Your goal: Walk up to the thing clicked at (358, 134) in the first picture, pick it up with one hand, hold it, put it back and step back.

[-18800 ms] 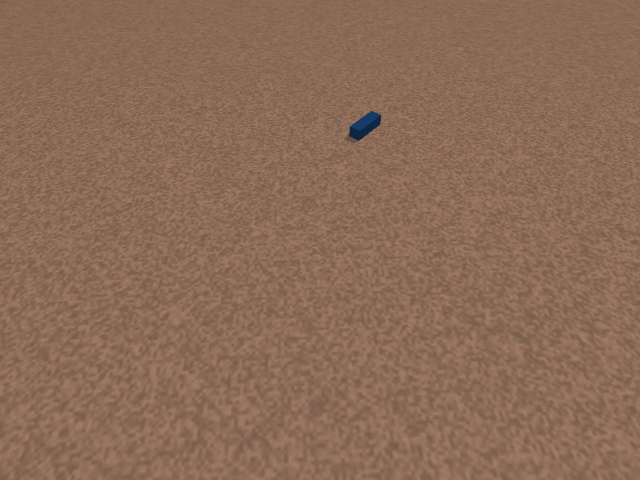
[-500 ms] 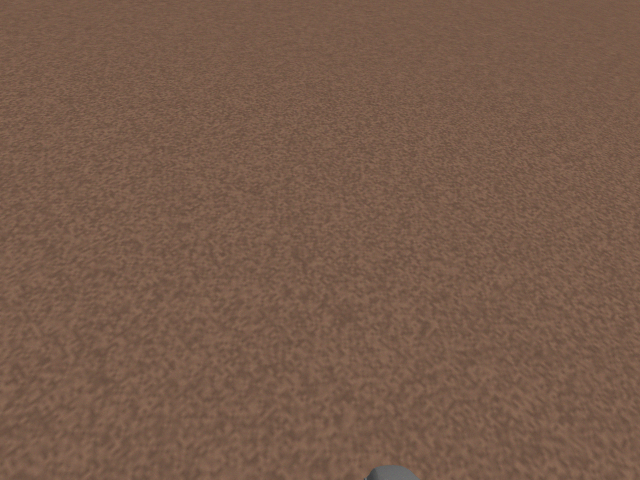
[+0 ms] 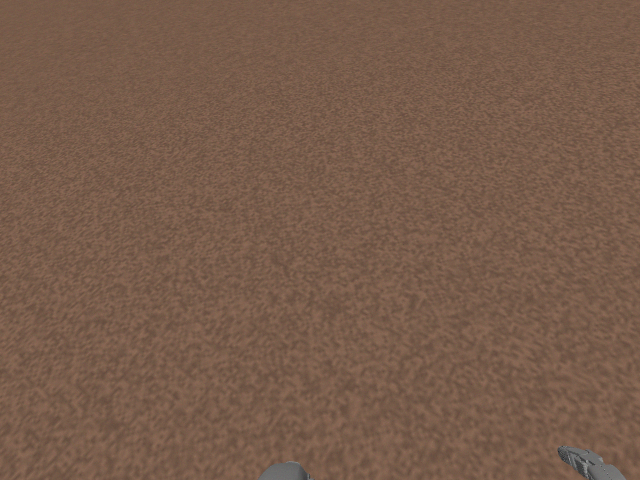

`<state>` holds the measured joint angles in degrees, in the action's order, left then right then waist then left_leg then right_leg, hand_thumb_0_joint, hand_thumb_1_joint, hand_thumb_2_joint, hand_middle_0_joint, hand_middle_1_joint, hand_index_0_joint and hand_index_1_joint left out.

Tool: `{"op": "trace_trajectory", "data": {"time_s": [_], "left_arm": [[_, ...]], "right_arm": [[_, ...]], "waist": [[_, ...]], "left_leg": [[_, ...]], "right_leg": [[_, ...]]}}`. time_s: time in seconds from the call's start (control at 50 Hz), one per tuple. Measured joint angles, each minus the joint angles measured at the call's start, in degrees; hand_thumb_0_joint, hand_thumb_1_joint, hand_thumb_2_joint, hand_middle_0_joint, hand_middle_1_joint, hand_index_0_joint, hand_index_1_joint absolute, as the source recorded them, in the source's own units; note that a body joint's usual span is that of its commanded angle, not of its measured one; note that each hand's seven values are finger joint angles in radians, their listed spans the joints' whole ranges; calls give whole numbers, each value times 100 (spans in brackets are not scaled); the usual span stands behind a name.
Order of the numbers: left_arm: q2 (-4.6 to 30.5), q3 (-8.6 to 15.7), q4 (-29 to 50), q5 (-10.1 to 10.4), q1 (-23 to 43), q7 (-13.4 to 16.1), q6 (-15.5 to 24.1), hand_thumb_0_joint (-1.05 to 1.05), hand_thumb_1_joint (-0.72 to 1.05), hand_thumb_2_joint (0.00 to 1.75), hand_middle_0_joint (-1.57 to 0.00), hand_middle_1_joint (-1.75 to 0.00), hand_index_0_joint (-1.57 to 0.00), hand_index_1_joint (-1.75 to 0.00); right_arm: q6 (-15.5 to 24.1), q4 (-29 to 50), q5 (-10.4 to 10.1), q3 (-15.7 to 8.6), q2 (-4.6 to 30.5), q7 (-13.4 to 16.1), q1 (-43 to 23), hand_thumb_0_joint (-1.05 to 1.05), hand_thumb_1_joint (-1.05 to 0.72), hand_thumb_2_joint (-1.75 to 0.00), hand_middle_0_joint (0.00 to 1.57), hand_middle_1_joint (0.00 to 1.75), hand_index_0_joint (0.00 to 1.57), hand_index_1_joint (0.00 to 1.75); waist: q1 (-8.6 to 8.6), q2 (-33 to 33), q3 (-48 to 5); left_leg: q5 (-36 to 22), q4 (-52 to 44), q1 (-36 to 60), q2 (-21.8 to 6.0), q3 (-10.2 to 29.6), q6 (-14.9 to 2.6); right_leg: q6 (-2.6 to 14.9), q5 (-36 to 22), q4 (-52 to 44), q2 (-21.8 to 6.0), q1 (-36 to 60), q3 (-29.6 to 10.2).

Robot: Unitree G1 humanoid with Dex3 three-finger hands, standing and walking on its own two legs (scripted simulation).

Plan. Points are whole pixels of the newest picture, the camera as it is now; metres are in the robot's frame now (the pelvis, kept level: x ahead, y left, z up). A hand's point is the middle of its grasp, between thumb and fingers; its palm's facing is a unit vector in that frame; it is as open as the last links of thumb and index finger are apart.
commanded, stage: walk up
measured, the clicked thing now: out of the picture +0.82 -1.31 -0.75
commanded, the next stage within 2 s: none
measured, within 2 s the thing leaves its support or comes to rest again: neither
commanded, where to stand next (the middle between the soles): +0.19 +0.04 m, yaw -76 degrees
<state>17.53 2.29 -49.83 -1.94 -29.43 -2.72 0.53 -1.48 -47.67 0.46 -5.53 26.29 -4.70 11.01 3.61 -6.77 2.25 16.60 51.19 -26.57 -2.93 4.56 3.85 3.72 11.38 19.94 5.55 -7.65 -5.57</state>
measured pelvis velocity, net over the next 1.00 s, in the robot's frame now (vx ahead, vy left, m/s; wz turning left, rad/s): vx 0.18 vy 0.12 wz -0.83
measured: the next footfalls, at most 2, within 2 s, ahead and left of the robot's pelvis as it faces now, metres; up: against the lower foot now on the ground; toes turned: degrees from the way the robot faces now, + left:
left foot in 0.14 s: +0.13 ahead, +0.15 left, +0.00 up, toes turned -12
right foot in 0.48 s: +0.24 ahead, -0.14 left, +0.00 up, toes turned -26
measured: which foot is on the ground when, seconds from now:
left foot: up 0.00-0.12, down 0.14-0.50, up 0.52-0.82, down 0.84-1.00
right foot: down 0.00-0.16, up 0.18-0.46, down 0.48-0.86, up 0.88-1.00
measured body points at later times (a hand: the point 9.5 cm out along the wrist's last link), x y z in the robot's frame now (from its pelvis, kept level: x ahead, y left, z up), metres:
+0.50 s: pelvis +0.14 +0.02 -0.03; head +0.18 -0.03 +0.41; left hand +0.40 +0.27 -0.10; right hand +0.06 -0.31 -0.15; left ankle +0.09 +0.16 -0.74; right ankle +0.20 -0.12 -0.75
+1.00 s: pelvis +0.18 +0.12 -0.04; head +0.25 +0.08 +0.40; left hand +0.51 +0.24 -0.15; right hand +0.01 -0.16 -0.14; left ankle +0.33 +0.17 -0.74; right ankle +0.09 -0.01 -0.66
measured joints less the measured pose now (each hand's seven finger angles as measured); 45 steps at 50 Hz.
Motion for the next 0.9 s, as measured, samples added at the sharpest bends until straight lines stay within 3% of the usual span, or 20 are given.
{"op": "trace_trajectory", "data": {"time_s": [0.12, 0.16, 0.18, 0.22, 0.26, 0.32, 0.4, 0.46, 0.48, 0.52, 0.58, 0.62, 0.72, 0.82, 0.84, 0.86, 0.9], "left_arm": [[324, 91, 373, -5, 230, 89, 81, 1, 89, 89, -21, -31, -21, -30], [539, 127, 427, 26, 329, 130, 49, 1, 89, 89, -21, -31, -21, -30], [634, 162, 394, 48, 423, 166, 11, 1, 90, 89, -21, -31, -21, -30], [696, 180, 305, 45, 607, 252, -57, 1, 90, 89, -20, -30, -21, -30], [773, 145, 281, 55, 763, 243, -35, 1, 90, 89, -20, -30, -20, -30], [959, 171, 362, 115, 987, 145, 40, 1, 90, 89, -20, -30, -20, -30], [1035, 174, 519, 182, 1353, 122, 74, 1, 90, 89, -20, -30, -20, -30], [977, 142, 627, 173, 1529, 206, 154, 1, 90, 89, -20, -30, -20, -30], [989, 136, 667, 159, 1558, 245, 202, 1, 90, 89, -20, -30, -20, -30], [820, 146, 729, 117, 1734, 385, 242, 1, 90, 89, -20, -30, -20, -30], [627, -12, 965, 145, 1947, 518, 164, 1, 90, 89, -20, -30, -20, -30], [509, -107, 1074, 170, 2003, 570, 106, 1, 90, 89, -20, -30, -21, -30], [361, -202, 1122, 101, 1961, 564, -41, 1, 90, 89, -21, -31, -21, -30], [467, -132, 1231, -42, 2072, 428, -289, 1, 89, 89, -21, -31, -21, -30], [534, -92, 1272, -38, 2106, 404, -344, 1, 89, 89, -21, -31, -21, -30], [622, -32, 1270, -22, 2187, 393, -403, 1, 89, 89, -21, -31, -21, -30], [674, 79, 1191, -32, 2298, 395, -492, 1, 90, 89, -21, -31, -21, -30]], "right_arm": [[45, 18, 20, 13, -83, 92, -2, 1, -90, -90, 21, 30, 20, 30], [172, 76, 47, 17, -210, 153, -15, 1, -90, -90, 21, 30, 20, 30], [233, 119, 84, 33, -299, 187, -17, 1, -90, -90, 21, 30, 20, 30], [295, 232, 96, 96, -364, 193, 25, 1, -90, -90, 21, 30, 20, 30], [294, 306, 70, 125, -393, 150, 68, 1, -90, -90, 21, 30, 20, 30], [300, 418, 68, 183, -409, 136, 219, 1, -90, -90, 21, 30, 20, 30], [192, 483, 77, 183, -258, 116, 411, 1, -90, -90, 21, 30, 20, 30], [39, 536, 49, 125, -121, 114, 442, 1, -90, -90, 21, 30, 20, 30], [-7, 550, 16, 109, -102, 120, 462, 1, -90, -90, 21, 30, 20, 30], [-137, 469, -38, 74, -29, 180, 283, 1, -90, -90, 21, 30, 20, 30], [-327, 446, -63, 126, -74, 260, 61, 1, -90, -90, 20, 30, 20, 30], [-382, 407, -70, 191, -127, 276, -34, 1, -91, -90, 20, 30, 20, 30], [-379, 403, -74, 292, -203, 286, -184, 1, -90, -90, 21, 30, 20, 30], [-271, 462, -143, 277, -250, 424, -248, 0, -90, -90, 21, 30, 20, 30], [-216, 459, -115, 266, -285, 453, -242, 0, -90, -90, 21, 30, 20, 30], [-164, 449, -63, 260, -372, 486, -235, 0, -90, -90, 21, 30, 20, 30], [-115, 447, 17, 299, -448, 500, -158, 0, -90, -90, 21, 30, 20, 30]], "waist": [[-5, 128, 53], [-60, 388, 125], [-86, 569, 164], [-196, 602, 135], [-344, 524, 158], [-553, 571, 252], [-732, 581, 437], [-831, 483, 590], [-850, 488, 614], [-763, 216, 845], [-635, 161, 1148], [-568, 173, 1212], [-485, 259, 1079], [-488, 481, 982], [-495, 605, 965], [-486, 843, 1006], [-446, 1023, 1044]], "left_leg": [[540, -1514, 672, 236, 220, -194], [-303, -2126, 995, 373, 100, -271], [-393, -2161, 1092, 453, -73, -290], [-182, -2144, 1211, 358, -289, -354], [-96, -2348, 1461, 167, -438, -430], [-116, -2742, 1880, 46, -685, -385], [212, -2645, 2169, 5, -1043, -334], [830, -1906, 2134, -96, -1332, -315], [1081, -1419, 2016, -122, -1387, -343], [1377, -97, 1532, -212, -978, -409], [1553, 1496, 642, 158, -425, -339], [1381, 1792, 203, 166, -299, -317], [971, 1258, -286, -1, -83, -344], [727, -35, -9, 165, -77, -546], [479, -293, 76, 239, -136, -477], [416, -257, 71, 333, -292, -361], [461, -98, 29, 270, -501, -275]], "right_leg": [[-153, 498, 649, 96, -201, -478], [-200, 865, 1215, 22, -340, -713], [-187, 1164, 1745, -39, -511, -770], [-232, 1534, 2894, -21, -1066, -346], [-281, 1412, 3498, -132, -1524, 245], [-359, 1039, 3467, -411, -1958, 550], [-404, 386, 2605, -735, -2184, 690], [-416, -484, 1642, -708, -1944, 856], [-319, -565, 1391, -658, -1777, 843], [-174, -188, 1688, -364, -1837, 749], [-176, -142, 1878, -291, -1877, 467], [-251, -201, 1769, -285, -1800, 268], [-442, -198, 1841, -207, -1898, -299], [-626, -69, 2331, -85, -2308, -791], [-654, -5, 2522, -74, -2442, -906], [-533, 89, 2741, -109, -2545, -1078], [-418, 956, 3478, 70, -2772, -1139]]}}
